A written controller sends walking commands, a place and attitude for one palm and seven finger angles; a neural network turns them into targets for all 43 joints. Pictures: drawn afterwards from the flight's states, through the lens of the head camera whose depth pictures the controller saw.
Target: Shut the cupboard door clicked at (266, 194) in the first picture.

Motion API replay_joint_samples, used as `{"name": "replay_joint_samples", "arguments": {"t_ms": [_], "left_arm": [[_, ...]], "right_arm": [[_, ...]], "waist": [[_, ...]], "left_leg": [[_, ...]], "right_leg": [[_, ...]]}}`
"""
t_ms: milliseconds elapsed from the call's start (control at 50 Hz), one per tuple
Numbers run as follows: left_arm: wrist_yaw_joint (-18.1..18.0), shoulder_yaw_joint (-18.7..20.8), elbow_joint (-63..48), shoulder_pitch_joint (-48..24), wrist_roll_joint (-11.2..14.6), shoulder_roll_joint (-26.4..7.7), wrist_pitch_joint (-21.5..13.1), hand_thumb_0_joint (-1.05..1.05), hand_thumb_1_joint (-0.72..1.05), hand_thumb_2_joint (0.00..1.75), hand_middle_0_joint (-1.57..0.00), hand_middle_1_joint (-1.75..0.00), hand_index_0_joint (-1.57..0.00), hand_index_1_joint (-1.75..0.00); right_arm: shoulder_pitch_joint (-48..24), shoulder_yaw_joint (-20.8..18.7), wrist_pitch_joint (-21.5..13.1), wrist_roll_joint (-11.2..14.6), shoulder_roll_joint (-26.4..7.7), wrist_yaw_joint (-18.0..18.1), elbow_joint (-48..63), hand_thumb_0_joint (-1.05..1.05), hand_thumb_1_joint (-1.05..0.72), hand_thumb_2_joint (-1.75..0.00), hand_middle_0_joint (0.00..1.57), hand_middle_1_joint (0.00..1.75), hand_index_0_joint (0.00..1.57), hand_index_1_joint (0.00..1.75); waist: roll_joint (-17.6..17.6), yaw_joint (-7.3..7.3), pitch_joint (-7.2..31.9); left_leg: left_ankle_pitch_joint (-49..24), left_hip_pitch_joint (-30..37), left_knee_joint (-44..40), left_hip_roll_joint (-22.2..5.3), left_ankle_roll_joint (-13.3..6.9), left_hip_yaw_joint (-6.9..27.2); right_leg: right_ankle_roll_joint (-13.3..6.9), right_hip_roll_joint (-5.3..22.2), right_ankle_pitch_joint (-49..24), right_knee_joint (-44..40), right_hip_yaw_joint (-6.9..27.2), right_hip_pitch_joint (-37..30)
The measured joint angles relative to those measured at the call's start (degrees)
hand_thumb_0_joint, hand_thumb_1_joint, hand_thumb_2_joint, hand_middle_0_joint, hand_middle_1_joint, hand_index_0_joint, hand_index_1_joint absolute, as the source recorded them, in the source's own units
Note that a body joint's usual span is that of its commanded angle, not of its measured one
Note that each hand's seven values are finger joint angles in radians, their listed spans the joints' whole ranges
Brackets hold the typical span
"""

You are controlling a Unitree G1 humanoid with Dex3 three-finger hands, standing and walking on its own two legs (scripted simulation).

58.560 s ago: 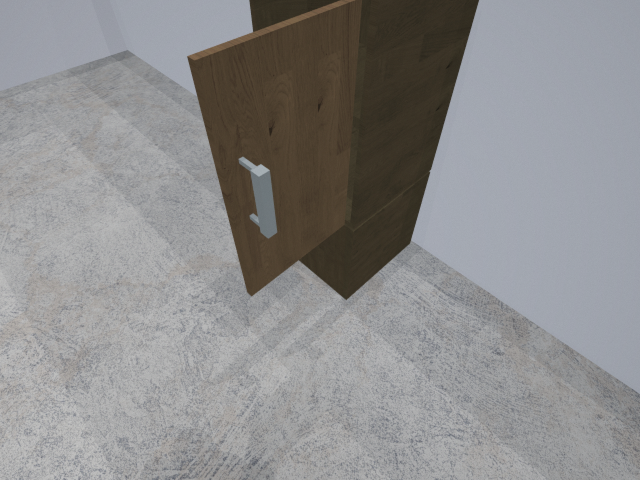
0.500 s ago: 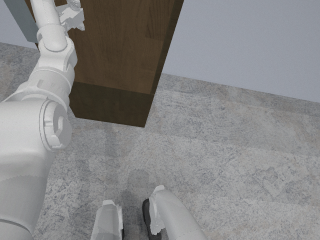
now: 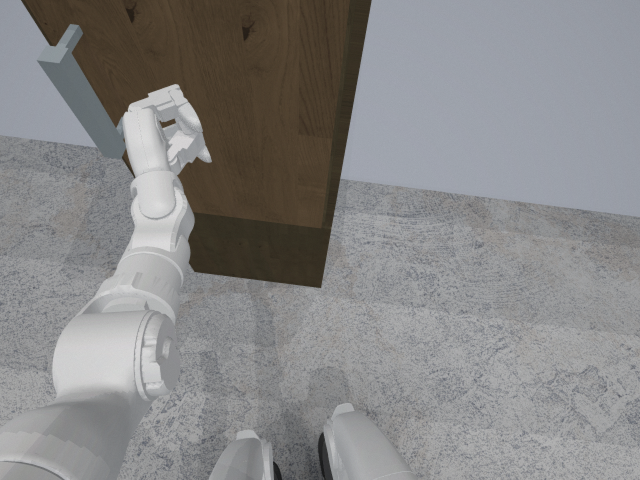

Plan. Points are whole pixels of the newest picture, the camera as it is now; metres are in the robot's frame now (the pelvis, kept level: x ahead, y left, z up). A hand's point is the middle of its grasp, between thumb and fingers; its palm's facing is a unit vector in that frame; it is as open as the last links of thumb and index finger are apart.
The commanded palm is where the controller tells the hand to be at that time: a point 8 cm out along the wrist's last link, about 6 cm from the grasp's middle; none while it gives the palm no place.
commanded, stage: pull the fist back off the door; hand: left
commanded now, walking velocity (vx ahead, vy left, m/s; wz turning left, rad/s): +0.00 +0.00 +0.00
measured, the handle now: (95, 97) +0.60 +0.21 +0.07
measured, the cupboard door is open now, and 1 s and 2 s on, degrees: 0 0 0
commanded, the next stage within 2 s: draw the hand back to the body in 0.10 s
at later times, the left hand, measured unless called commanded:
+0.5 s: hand (147, 174) +0.45 +0.13 +0.10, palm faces +0.16 -0.99 -0.03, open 3.1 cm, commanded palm +0.40 +0.17 +0.12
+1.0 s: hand out of the picture +0.30 +0.20 +0.18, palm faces +0.21 -0.95 -0.25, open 3.3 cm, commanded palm +0.26 +0.25 +0.20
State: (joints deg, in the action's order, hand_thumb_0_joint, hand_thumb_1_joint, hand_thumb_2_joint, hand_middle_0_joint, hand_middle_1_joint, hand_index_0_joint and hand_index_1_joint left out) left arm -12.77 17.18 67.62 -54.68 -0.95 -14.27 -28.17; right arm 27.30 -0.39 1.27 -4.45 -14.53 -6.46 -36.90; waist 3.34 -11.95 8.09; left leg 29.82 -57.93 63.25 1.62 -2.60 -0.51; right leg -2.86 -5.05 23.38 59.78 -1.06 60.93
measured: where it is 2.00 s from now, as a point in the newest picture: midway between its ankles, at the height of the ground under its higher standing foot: outside the picture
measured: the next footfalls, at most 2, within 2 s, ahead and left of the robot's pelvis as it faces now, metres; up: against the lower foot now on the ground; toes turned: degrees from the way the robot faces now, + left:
none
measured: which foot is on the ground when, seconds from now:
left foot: down 0.00-1.00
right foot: down 0.00-1.00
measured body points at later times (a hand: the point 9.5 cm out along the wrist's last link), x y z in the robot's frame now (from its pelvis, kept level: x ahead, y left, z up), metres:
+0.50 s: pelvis +0.02 -0.01 +0.03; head +0.10 -0.03 +0.48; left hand +0.43 +0.18 +0.11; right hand +0.09 -0.25 -0.10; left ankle -0.01 +0.09 -0.65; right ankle +0.04 -0.09 -0.65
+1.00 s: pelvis +0.02 +0.00 +0.08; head +0.01 -0.02 +0.53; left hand +0.29 +0.25 +0.19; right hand +0.22 -0.21 +0.00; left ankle -0.01 +0.09 -0.65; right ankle +0.04 -0.09 -0.65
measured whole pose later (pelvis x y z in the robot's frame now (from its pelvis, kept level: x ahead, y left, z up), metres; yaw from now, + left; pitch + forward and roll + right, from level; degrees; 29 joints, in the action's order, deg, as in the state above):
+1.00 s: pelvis +0.02 +0.00 +0.08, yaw +3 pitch +0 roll +0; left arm -3.4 4.4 4.4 2.9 4.4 -15.7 -4.9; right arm 10.4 2.3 2.3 3.0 -13.0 4.4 -30.4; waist 3.5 0.7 2.4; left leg 19.0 -12.4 31.5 3.5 -2.8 1.5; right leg -2.6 -3.1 15.3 30.9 -0.5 15.6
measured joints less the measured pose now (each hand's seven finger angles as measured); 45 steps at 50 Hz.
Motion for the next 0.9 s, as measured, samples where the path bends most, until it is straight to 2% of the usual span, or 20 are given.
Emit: {"name": "replay_joint_samples", "arguments": {"t_ms": [140, 260, 340, 440, 520, 640, 740, 820, 900], "left_arm": [[-0.5, -3.8, -2.5, 4.6, 0.1, 4.0, -1.8, 0.02, 0.9, 0.9, -1.3, -1.5, -1.3, -1.5], [0.0, -4.4, -1.2, 3.4, 0.1, 3.6, -2.0, 0.02, 0.9, 0.9, -1.3, -1.5, -1.3, -1.5], [2.1, -3.8, -7.2, 7.8, 1.4, 3.8, -1.2, 0.02, 0.9, 0.9, -1.3, -1.5, -1.3, -1.5], [5.4, -4.5, -19.1, 19.4, 4.8, 4.1, 3.2, 0.02, 0.9, 0.9, -1.3, -1.5, -1.3, -1.5], [7.5, -6.3, -27.2, 27.2, 7.4, 4.3, 6.1, 0.02, 0.9, 0.9, -1.3, -1.5, -1.3, -1.5], [10.6, -9.1, -36.0, 34.1, 9.5, 4.2, 8.6, 0.02, 0.9, 0.9, -1.3, -1.5, -1.3, -1.5], [12.8, -9.8, -42.2, 39.7, 11.0, 3.9, 12.6, 0.02, 0.9, 0.9, -1.27, -1.47, -1.28, -1.48], [11.4, -12.3, -49.1, 46.1, 7.4, 1.3, 17.4, 0.02, 0.9, 0.9, -1.21, -1.41, -1.22, -1.41], [10.3, -13.6, -55.6, 51.6, 6.0, -0.5, 20.9, 0.02, 0.9, 0.9, -1.13, -1.31, -1.14, -1.32]], "right_arm": [[-5.1, -0.8, 0.9, 0.2, 0.1, 0.7, 0.8, 0.01, -0.91, -0.9, 0.2, 0.3, 0.2, 0.3], [-9.1, -0.8, 1.4, 0.4, 0.4, 1.4, 1.8, 0.01, -0.91, -0.9, 0.2, 0.3, 0.2, 0.3], [-9.3, -0.8, 2.5, 1.2, 0.8, 1.7, 3.1, 0.01, -0.91, -0.9, 0.2, 0.3, 0.2, 0.3], [-7.4, -0.2, 3.9, 3.3, 1.3, 2.7, 4.9, 0.01, -0.91, -0.9, 0.2, 0.3, 0.2, 0.3], [-6.4, 0.4, 3.3, 4.8, 1.5, 4.0, 5.0, 0.01, -0.91, -0.9, 0.2, 0.3, 0.2, 0.3], [-7.8, 0.6, 1.3, 6.0, 0.9, 5.8, 4.0, 0.01, -0.91, -0.9, 0.2, 0.3, 0.2, 0.3], [-10.3, 0.8, 0.0, 6.8, 0.2, 7.1, 4.9, 0.01, -0.91, -0.9, 0.2, 0.3, 0.2, 0.3], [-13.1, 0.9, 1.5, 7.6, 0.7, 8.8, 5.8, 0.01, -0.91, -0.9, 0.2, 0.3, 0.2, 0.3], [-15.3, 1.7, 2.0, 7.8, 1.1, 10.3, 6.3, 0.01, -0.91, -0.9, 0.2, 0.3, 0.2, 0.3]], "waist": [[-0.7, 2.17, 0.7], [-1.3, 2.58, 1.0], [-1.3, 3.86, 1.0], [-0.8, 6.17, 0.2], [-0.6, 7.63, -0.9], [-0.6, 9.05, -1.6], [-0.5, 9.86, -2.0], [-0.6, 10.25, -3.2], [-0.3, 11.23, -4.4]], "left_leg": [[0.5, 3.3, -1.1, 0.6, 0.3, 1.0], [0.7, 3.4, -0.7, 0.9, 0.6, 1.3], [0.6, 5.5, -2.1, 0.5, 0.6, 0.5], [-0.9, 12.4, -7.4, 0.1, 0.7, -0.3], [-2.5, 18.0, -11.5, 0.2, 0.8, 0.4], [-4.1, 23.9, -15.0, 0.5, 0.9, 1.6], [-5.3, 28.4, -18.0, 0.8, 0.6, 1.4], [-7.1, 34.4, -22.6, 1.3, 0.4, 1.1], [-9.1, 40.2, -27.5, 1.6, 0.1, 1.3]], "right_leg": [[-0.4, 0.5, 1.2, -0.6, -0.8, -3.4], [-0.7, 0.9, 1.8, 0.2, -1.2, -3.4], [-0.8, 0.5, 1.5, -0.7, -0.3, -5.0], [-0.8, 0.0, 0.1, -5.2, 0.9, -11.4], [-0.8, 0.1, -1.3, -9.5, 0.6, -17.4], [-0.9, 0.5, -2.6, -13.6, -0.2, -23.8], [-0.6, 0.8, -3.6, -16.1, 0.2, -28.2], [-0.3, 1.3, -4.8, -19.7, 0.8, -33.8], [0.0, 1.6, -6.5, -24.3, 0.9, -39.6]]}}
